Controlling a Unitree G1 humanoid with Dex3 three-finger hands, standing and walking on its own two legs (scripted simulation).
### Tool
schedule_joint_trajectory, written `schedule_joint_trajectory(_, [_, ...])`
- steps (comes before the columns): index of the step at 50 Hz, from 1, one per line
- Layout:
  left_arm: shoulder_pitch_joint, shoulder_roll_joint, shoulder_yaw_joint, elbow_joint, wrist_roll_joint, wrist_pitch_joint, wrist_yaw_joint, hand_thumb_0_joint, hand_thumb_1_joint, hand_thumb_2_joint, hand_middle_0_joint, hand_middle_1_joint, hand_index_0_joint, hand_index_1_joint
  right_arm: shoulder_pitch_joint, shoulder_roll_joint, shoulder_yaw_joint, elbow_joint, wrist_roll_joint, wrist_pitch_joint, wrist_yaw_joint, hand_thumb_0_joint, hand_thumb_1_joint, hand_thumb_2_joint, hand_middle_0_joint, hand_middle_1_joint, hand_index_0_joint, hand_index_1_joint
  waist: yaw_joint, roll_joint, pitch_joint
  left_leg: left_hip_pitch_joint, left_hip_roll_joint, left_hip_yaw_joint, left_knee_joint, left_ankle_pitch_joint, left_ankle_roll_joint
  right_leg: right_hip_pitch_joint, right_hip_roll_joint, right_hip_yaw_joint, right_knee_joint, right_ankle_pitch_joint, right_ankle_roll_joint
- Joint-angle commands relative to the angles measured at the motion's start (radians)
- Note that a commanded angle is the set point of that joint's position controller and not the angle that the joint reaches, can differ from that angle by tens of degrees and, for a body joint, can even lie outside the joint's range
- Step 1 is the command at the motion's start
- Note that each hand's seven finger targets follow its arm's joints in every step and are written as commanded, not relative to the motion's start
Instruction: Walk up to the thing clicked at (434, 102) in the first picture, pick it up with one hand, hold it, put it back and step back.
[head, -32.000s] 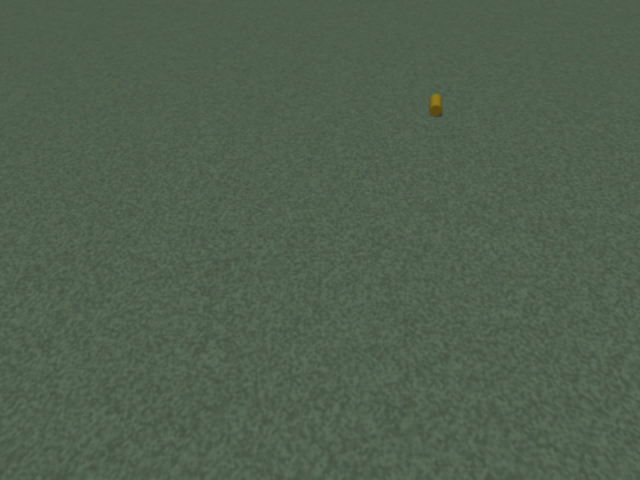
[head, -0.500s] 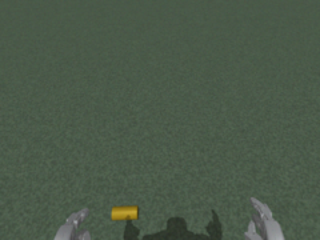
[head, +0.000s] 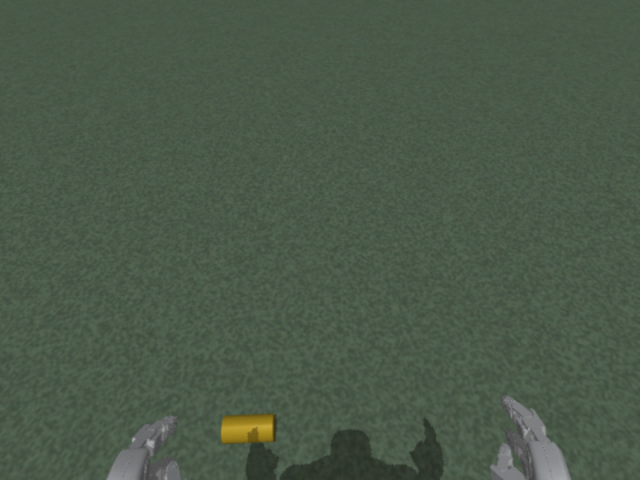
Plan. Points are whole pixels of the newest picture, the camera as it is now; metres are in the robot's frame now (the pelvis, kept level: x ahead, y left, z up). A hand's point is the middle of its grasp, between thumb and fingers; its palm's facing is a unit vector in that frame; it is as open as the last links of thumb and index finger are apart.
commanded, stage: home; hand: left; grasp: from above
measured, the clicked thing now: (248, 428) +0.41 +0.21 -0.68
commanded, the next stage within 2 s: stand in 0.32 s
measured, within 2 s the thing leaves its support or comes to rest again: neither
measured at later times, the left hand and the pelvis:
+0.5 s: hand out of the picture +0.16 +0.20 -0.07, palm faces +0.01 -0.96 -0.29, open 7.4 cm; pelvis -0.01 +0.00 +0.01, yaw +0 degrees
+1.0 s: hand out of the picture +0.03 +0.25 -0.11, palm faces +0.03 -0.95 -0.31, open 7.4 cm; pelvis -0.01 +0.02 +0.06, yaw -1 degrees
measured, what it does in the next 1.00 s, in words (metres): rises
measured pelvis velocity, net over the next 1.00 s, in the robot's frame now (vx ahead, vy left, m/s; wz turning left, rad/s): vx -0.01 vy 0.02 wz -0.01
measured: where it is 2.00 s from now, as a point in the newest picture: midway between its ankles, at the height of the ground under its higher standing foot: outside the picture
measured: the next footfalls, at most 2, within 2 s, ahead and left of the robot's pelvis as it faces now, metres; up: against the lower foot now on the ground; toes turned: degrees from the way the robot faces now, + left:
none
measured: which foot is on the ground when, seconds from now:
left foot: down 0.00-1.00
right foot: down 0.00-1.00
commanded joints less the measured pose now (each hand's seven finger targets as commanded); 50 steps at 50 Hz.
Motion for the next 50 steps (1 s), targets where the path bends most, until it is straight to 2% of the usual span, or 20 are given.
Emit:
schedule_joint_trajectory(1, [-0.004,0.117,0.076,-0.183,0.001,-0.051,0.011,0.000,0.900,0.899,-0.199,-0.298,-0.199,-0.297,-0.052,-0.128,-0.060,-0.154,0.001,-0.051,-0.014,0.000,-0.900,-0.900,0.200,0.300,0.200,0.300,0.001,0.013,-0.115,0.127,-0.021,0.023,-0.143,0.337,0.022,0.058,0.026,-0.020,-0.130,0.302,-0.018])
schedule_joint_trajectory(4, [-0.041,0.094,0.036,-0.206,0.002,-0.052,0.007,0.000,0.900,0.899,-0.199,-0.298,-0.199,-0.297,-0.068,-0.126,-0.055,-0.165,0.002,-0.049,-0.010,0.000,-0.900,-0.900,0.200,0.300,0.200,0.300,-0.007,0.031,-0.087,0.129,-0.016,0.018,-0.155,0.320,0.019,0.032,0.029,-0.026,-0.129,0.277,-0.020])
schedule_joint_trajectory(7, [-0.014,0.108,0.065,-0.178,-0.003,-0.049,0.009,0.000,0.900,0.899,-0.199,-0.298,-0.199,-0.297,-0.064,-0.125,-0.055,-0.157,0.002,-0.046,-0.010,0.000,-0.900,-0.900,0.200,0.300,0.200,0.300,0.000,0.016,-0.073,0.110,-0.018,0.014,-0.160,0.278,0.021,0.036,0.029,-0.028,-0.137,0.244,-0.018])
schedule_joint_trajectory(9, [-0.017,0.104,0.053,-0.190,-0.001,-0.048,0.007,0.000,0.900,0.899,-0.199,-0.298,-0.199,-0.297,-0.062,-0.125,-0.056,-0.167,0.002,-0.047,-0.011,0.000,-0.900,-0.900,0.200,0.300,0.200,0.300,-0.007,0.005,-0.096,0.116,-0.021,0.019,-0.153,0.280,0.025,0.040,0.028,-0.025,-0.140,0.253,-0.016])
schedule_joint_trajectory(16, [-0.024,0.104,0.054,-0.185,0.000,-0.048,0.010,0.000,0.900,0.899,-0.199,-0.297,-0.199,-0.297,-0.074,-0.124,-0.053,-0.174,0.004,-0.048,-0.010,0.000,-0.900,-0.900,0.200,0.300,0.200,0.300,-0.004,0.015,-0.048,0.085,-0.020,0.019,-0.172,0.186,0.024,0.013,0.029,-0.026,-0.150,0.166,-0.019])
schedule_joint_trajectory(20, [-0.012,0.105,0.057,-0.198,-0.002,-0.049,0.008,0.000,0.900,0.899,-0.199,-0.297,-0.199,-0.297,-0.061,-0.126,-0.056,-0.169,0.003,-0.048,-0.012,0.000,-0.900,-0.900,0.200,0.300,0.200,0.300,-0.005,0.018,-0.093,0.110,-0.017,0.016,-0.161,0.251,0.022,0.025,0.031,-0.027,-0.134,0.221,-0.020])
schedule_joint_trajectory(21, [-0.306,0.201,0.053,0.153,0.116,-0.258,0.050,0.000,0.900,0.899,-0.199,-0.299,-0.199,-0.299,-0.136,-0.229,-0.089,0.085,-0.120,0.063,0.048,0.000,-0.901,-0.900,0.200,0.300,0.200,0.300,0.077,-0.056,0.163,0.108,0.018,0.000,-0.229,0.396,0.066,0.195,-0.052,0.075,-0.202,0.227,-0.071])
schedule_joint_trajectory(22, [-0.217,0.208,0.074,0.326,0.120,-0.325,0.047,0.000,0.899,0.900,-0.200,-0.300,-0.200,-0.300,-0.139,-0.233,-0.107,0.076,-0.113,0.103,0.077,0.000,-0.900,-0.900,0.200,0.300,0.200,0.300,0.066,-0.102,0.069,0.182,0.008,0.025,-0.228,0.389,0.075,0.227,-0.068,0.129,-0.220,0.241,-0.101])
schedule_joint_trajectory(23, [-0.203,0.220,0.071,0.373,0.117,-0.359,0.040,0.000,0.899,0.900,-0.200,-0.300,-0.200,-0.300,-0.121,-0.252,-0.116,0.057,-0.122,0.123,0.091,0.000,-0.900,-0.900,0.200,0.300,0.200,0.300,0.045,-0.101,0.048,0.219,-0.001,0.008,-0.217,0.384,0.077,0.205,-0.065,0.158,-0.238,0.282,-0.112])
schedule_joint_trajectory(24, [-0.213,0.236,0.058,0.421,0.123,-0.383,0.037,0.000,0.899,0.900,-0.200,-0.300,-0.200,-0.300,-0.125,-0.243,-0.112,0.075,-0.110,0.135,0.108,0.000,-0.900,-0.900,0.200,0.300,0.200,0.300,0.053,-0.091,0.033,0.233,-0.006,0.000,-0.231,0.369,0.075,0.262,-0.080,0.163,-0.235,0.309,-0.110])
schedule_joint_trajectory(25, [-0.242,0.225,0.056,0.457,0.120,-0.395,0.032,0.000,0.899,0.900,-0.200,-0.300,-0.200,-0.300,-0.116,-0.218,-0.109,0.108,-0.085,0.140,0.124,0.000,-0.900,-0.900,0.200,0.300,0.200,0.300,0.051,-0.072,0.015,0.272,-0.008,0.006,-0.257,0.351,0.073,0.276,-0.097,0.168,-0.229,0.319,-0.103])
schedule_joint_trajectory(26, [-0.269,0.216,0.057,0.504,0.112,-0.395,0.029,0.000,0.899,0.900,-0.200,-0.300,-0.200,-0.300,-0.111,-0.206,-0.105,0.130,-0.064,0.144,0.140,0.000,-0.900,-0.900,0.200,0.300,0.200,0.300,0.057,-0.075,0.034,0.296,-0.013,0.008,-0.290,0.314,0.070,0.259,-0.092,0.154,-0.245,0.261,-0.089])
schedule_joint_trajectory(28, [-0.282,0.213,0.058,0.591,0.099,-0.403,0.029,0.000,0.899,0.900,-0.200,-0.300,-0.200,-0.300,-0.143,-0.210,-0.116,0.155,-0.052,0.152,0.155,0.000,-0.900,-0.900,0.200,0.300,0.200,0.300,0.071,-0.056,0.050,0.312,-0.003,-0.014,-0.322,0.306,0.072,0.266,-0.082,0.132,-0.282,0.235,-0.068])
schedule_joint_trajectory(30, [-0.314,0.213,0.058,0.678,0.098,-0.421,0.031,0.000,0.899,0.900,-0.200,-0.300,-0.200,-0.300,-0.148,-0.199,-0.118,0.193,-0.052,0.165,0.162,0.000,-0.900,-0.900,0.200,0.300,0.200,0.300,0.060,-0.076,0.054,0.360,0.001,-0.012,-0.343,0.320,0.073,0.273,-0.090,0.135,-0.315,0.253,-0.063])
schedule_joint_trajectory(34, [-0.315,0.192,0.056,0.819,0.092,-0.442,0.029,0.000,0.899,0.900,-0.200,-0.300,-0.200,-0.300,-0.156,-0.219,-0.122,0.251,-0.057,0.180,0.157,0.000,-0.900,-0.900,0.200,0.300,0.200,0.300,0.071,0.025,0.086,0.385,0.049,-0.076,-0.467,0.320,0.082,0.344,-0.064,0.084,-0.330,0.275,-0.035])
schedule_joint_trajectory(37, [-0.327,0.208,0.057,0.907,0.093,-0.456,0.027,0.000,0.899,0.900,-0.200,-0.300,-0.200,-0.300,-0.153,-0.216,-0.117,0.293,-0.050,0.194,0.149,0.000,-0.900,-0.900,0.200,0.300,0.200,0.300,0.061,-0.046,0.122,0.409,0.030,-0.042,-0.488,0.350,0.064,0.395,-0.083,0.107,-0.412,0.336,-0.042])
schedule_joint_trajectory(41, [-0.323,0.214,0.054,0.999,0.083,-0.460,0.029,0.000,0.899,0.900,-0.200,-0.300,-0.200,-0.300,-0.127,-0.230,-0.117,0.354,-0.044,0.202,0.140,0.000,-0.900,-0.900,0.200,0.300,0.200,0.300,0.052,-0.006,0.121,0.507,0.049,-0.050,-0.567,0.414,0.059,0.433,-0.084,0.100,-0.465,0.384,-0.037])
schedule_joint_trajectory(45, [-0.326,0.218,0.048,1.076,0.082,-0.458,0.031,0.000,0.899,0.900,-0.200,-0.300,-0.200,-0.300,-0.141,-0.235,-0.113,0.400,-0.038,0.210,0.137,0.000,-0.900,-0.900,0.200,0.300,0.200,0.300,0.057,-0.022,0.171,0.510,0.055,-0.052,-0.623,0.387,0.052,0.471,-0.088,0.099,-0.528,0.361,-0.030])
schedule_joint_trajectory(48, [-0.323,0.224,0.045,1.116,0.082,-0.461,0.032,0.000,0.899,0.900,-0.200,-0.300,-0.200,-0.300,-0.135,-0.239,-0.113,0.430,-0.032,0.212,0.135,0.000,-0.900,-0.900,0.200,0.300,0.200,0.300,0.054,-0.025,0.160,0.570,0.057,-0.041,-0.638,0.434,0.048,0.484,-0.096,0.101,-0.557,0.397,-0.028])
schedule_joint_trajectory(50, [-0.335,0.221,0.041,1.137,0.084,-0.460,0.032,0.000,0.899,0.900,-0.200,-0.300,-0.200,-0.300,-0.141,-0.240,-0.111,0.443,-0.033,0.216,0.137,0.000,-0.900,-0.900,0.200,0.300,0.200,0.300,0.052,-0.027,0.193,0.539,0.055,-0.041,-0.666,0.389,0.047,0.499,-0.096,0.101,-0.579,0.359,-0.024])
